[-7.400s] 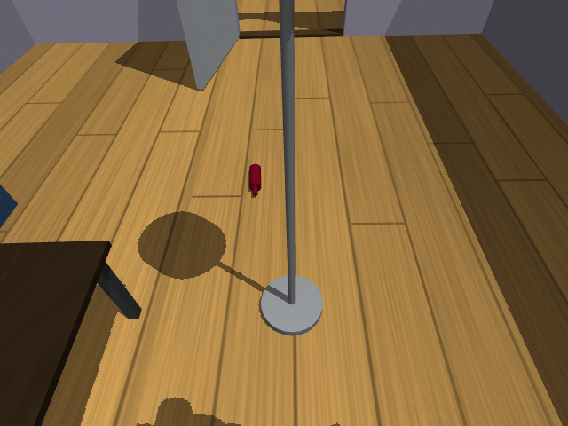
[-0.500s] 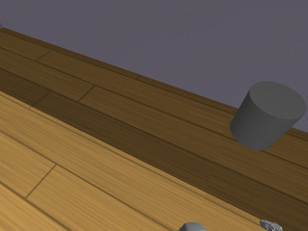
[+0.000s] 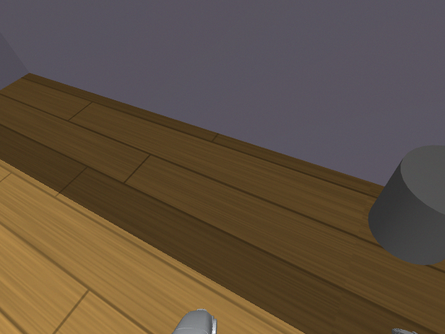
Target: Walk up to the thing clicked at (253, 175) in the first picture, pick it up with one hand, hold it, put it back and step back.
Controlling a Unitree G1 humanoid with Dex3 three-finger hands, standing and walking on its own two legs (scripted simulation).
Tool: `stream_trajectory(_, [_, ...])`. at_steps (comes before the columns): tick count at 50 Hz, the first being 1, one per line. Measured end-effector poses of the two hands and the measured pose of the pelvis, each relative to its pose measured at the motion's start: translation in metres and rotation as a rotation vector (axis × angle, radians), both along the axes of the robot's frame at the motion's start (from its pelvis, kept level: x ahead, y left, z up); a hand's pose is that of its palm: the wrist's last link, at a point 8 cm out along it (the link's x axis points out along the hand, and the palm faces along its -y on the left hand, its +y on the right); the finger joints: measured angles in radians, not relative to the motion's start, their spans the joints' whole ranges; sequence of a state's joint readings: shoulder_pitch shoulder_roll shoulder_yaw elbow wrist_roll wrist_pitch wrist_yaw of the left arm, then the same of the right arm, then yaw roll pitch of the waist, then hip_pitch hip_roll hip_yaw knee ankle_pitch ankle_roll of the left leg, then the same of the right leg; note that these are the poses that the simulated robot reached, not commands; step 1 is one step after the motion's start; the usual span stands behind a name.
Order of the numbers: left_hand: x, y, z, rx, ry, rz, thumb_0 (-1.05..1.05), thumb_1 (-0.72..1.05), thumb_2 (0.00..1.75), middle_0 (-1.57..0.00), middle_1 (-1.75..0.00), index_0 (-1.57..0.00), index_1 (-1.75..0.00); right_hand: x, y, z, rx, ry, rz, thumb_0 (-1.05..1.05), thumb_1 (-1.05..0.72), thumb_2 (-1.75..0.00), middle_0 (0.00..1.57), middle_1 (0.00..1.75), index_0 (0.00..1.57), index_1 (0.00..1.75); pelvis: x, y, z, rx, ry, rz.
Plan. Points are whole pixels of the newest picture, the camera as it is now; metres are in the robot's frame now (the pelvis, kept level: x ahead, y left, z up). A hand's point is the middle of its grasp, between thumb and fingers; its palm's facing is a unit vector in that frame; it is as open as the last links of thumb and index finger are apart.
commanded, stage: walk up
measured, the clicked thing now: out of the picture -0.12 +1.32 -0.74
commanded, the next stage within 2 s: none
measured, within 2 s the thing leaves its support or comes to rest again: neither
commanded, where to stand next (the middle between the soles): +0.61 +0.07 m, yaw +0 degrees
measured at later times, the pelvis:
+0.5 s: pelvis +0.20 +0.07 +0.00, yaw +0 degrees
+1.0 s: pelvis +0.36 +0.01 +0.01, yaw +17 degrees
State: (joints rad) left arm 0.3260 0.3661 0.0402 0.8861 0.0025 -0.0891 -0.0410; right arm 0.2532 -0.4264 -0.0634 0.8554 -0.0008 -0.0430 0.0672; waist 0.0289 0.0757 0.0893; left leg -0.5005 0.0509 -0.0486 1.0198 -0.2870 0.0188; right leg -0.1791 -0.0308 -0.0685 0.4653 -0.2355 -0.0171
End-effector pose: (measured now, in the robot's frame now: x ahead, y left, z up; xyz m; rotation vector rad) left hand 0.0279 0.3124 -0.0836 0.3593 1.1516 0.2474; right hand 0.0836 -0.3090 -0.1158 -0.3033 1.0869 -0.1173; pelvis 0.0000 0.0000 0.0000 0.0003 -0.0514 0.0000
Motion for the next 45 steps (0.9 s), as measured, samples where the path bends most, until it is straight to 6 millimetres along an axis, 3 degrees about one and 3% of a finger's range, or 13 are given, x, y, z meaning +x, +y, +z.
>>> stream_trajectory(7, [0.034, 0.028, -0.020, -0.023, 0.034, 0.030, 0.01, 0.90, 0.90, -0.20, -0.30, -0.21, -0.30, 0.075, 0.016, 0.013, -0.054, 0.014, 0.047, 0.01, -0.91, -0.90, 0.20, 0.30, 0.21, 0.30, 0.059, 0.019, -0.007, -0.040, 0.009, 0.025])
stream_trajectory(11, [0.067, 0.054, -0.045, -0.038, 0.053, 0.034, 0.01, 0.90, 0.90, -0.20, -0.30, -0.20, -0.30, 0.123, 0.035, 0.016, -0.093, -0.019, 0.053, 0.01, -0.91, -0.90, 0.20, 0.30, 0.21, 0.30, 0.099, 0.041, -0.020, -0.032, 0.009, 0.032])
stream_trajectory(14, [0.099, 0.065, -0.054, -0.051, 0.077, 0.017, 0.01, 0.90, 0.90, -0.20, -0.30, -0.20, -0.30, 0.147, 0.050, 0.023, -0.106, -0.079, 0.038, 0.01, -0.91, -0.90, 0.21, 0.30, 0.21, 0.30, 0.121, 0.056, -0.021, -0.029, 0.001, 0.013])
stream_trajectory(19, [0.162, 0.074, -0.044, -0.075, 0.040, -0.031, 0.01, 0.91, 0.90, -0.20, -0.30, -0.20, -0.30, 0.157, 0.067, 0.040, -0.102, -0.079, -0.021, 0.01, -0.91, -0.90, 0.21, 0.30, 0.21, 0.30, 0.156, 0.067, -0.005, -0.030, -0.008, 0.008])
stream_trajectory(24, [0.211, 0.080, -0.033, -0.073, 0.011, -0.049, 0.01, 0.91, 0.90, -0.20, -0.30, -0.20, -0.30, 0.158, 0.071, 0.040, -0.101, -0.018, -0.054, 0.01, -0.90, -0.90, 0.21, 0.30, 0.21, 0.30, 0.189, 0.072, 0.002, -0.012, -0.014, 0.000])
stream_trajectory(32, [0.287, 0.069, -0.020, -0.043, 0.031, -0.095, 0.01, 0.91, 0.90, -0.20, -0.30, -0.20, -0.30, 0.168, 0.060, 0.019, -0.068, 0.073, -0.124, 0.01, -0.90, -0.90, 0.21, 0.30, 0.21, 0.30, 0.245, 0.065, 0.000, 0.023, -0.007, -0.023])
stream_trajectory(37, [0.364, 0.043, -0.008, -0.033, -0.133, -0.075, 0.01, 0.91, 0.90, -0.20, -0.30, -0.20, -0.30, 0.187, 0.047, -0.002, -0.030, 0.239, -0.070, 0.01, -0.90, -0.90, 0.21, 0.30, 0.21, 0.30, 0.283, 0.039, -0.007, 0.029, 0.011, 0.114])
stream_trajectory(40, [0.394, 0.025, 0.002, -0.030, -0.265, -0.049, 0.01, 0.91, 0.90, -0.20, -0.30, -0.20, -0.30, 0.224, 0.037, -0.009, -0.035, 0.286, 0.000, 0.01, -0.90, -0.90, 0.21, 0.30, 0.21, 0.30, 0.300, 0.025, -0.009, 0.012, 0.004, 0.160])
stream_trajectory(45, [0.393, 0.010, 0.014, -0.052, -0.286, 0.045, 0.01, 0.90, 0.90, -0.20, -0.30, -0.20, -0.30, 0.326, 0.026, 0.011, -0.061, 0.170, 0.148, 0.02, -0.91, -0.90, 0.21, 0.30, 0.21, 0.30, 0.327, 0.015, 0.006, 0.041, 0.001, 0.232])
